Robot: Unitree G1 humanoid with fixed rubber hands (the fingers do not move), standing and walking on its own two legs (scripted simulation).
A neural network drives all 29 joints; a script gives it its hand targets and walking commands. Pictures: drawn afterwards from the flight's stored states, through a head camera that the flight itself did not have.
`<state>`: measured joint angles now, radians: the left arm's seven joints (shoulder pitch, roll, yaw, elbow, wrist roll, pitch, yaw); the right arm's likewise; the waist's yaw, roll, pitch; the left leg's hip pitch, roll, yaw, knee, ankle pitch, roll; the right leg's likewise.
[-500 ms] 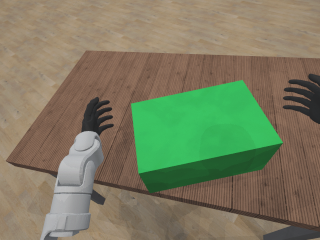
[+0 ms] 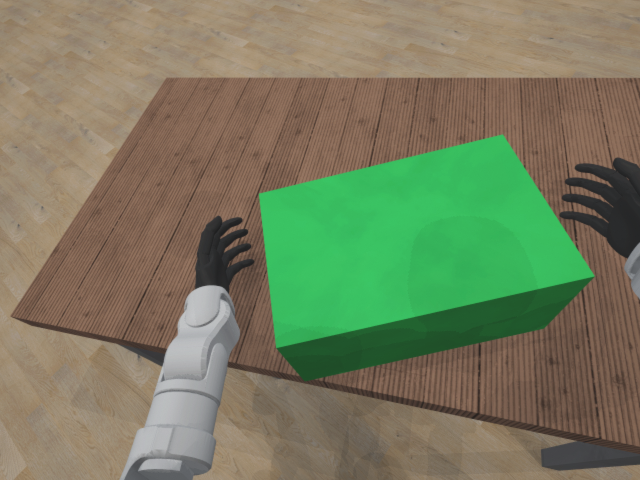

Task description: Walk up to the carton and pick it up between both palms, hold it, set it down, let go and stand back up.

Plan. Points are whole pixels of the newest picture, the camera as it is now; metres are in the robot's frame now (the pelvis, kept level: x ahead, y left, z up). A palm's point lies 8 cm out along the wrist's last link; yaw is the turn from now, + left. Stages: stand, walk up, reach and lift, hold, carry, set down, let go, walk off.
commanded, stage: reach and lift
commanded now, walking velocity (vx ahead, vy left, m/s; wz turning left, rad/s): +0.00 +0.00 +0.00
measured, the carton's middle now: (401, 261) +0.40 +0.01 +0.01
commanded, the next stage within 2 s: none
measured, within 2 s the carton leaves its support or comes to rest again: neither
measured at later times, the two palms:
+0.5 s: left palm (225, 287) +0.33 +0.23 +0.03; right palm (609, 228) +0.47 -0.22 +0.03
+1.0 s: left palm (239, 288) +0.33 +0.21 +0.03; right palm (590, 228) +0.47 -0.20 +0.02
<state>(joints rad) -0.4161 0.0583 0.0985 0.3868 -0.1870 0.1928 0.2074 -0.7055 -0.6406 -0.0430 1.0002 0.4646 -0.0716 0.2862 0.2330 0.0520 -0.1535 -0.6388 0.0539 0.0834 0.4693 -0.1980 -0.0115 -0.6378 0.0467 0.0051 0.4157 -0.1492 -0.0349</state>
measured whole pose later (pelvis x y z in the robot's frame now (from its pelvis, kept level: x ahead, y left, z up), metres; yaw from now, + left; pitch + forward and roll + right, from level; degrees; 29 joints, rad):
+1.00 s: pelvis +0.00 +0.00 +0.00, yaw +0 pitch +23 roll -1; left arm -0.43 -0.03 0.10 0.50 -0.10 0.05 0.21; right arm -0.78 -0.52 0.01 1.11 0.41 -0.18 0.23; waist 0.24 0.05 -0.19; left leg -0.68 0.06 0.08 0.48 -0.20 -0.01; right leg -0.67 0.06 0.01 0.42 -0.14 -0.04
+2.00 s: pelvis +0.00 +0.00 +0.00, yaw +0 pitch +23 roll -1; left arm -0.44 -0.04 0.10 0.60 -0.09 -0.03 0.23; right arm -0.78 -0.49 0.01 1.13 0.34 -0.20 0.22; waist 0.24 0.05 -0.21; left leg -0.68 0.06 0.08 0.48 -0.20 -0.01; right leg -0.67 0.06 0.01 0.42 -0.14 -0.04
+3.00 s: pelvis -0.02 -0.01 +0.00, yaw +0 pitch +20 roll +0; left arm -0.49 0.03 0.13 0.66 -0.14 0.08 0.22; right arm -0.78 -0.39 0.01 1.13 0.24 -0.13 0.19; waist 0.17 0.02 -0.28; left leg -0.62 0.06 0.08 0.43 -0.15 -0.01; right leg -0.63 0.06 0.00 0.40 -0.12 -0.04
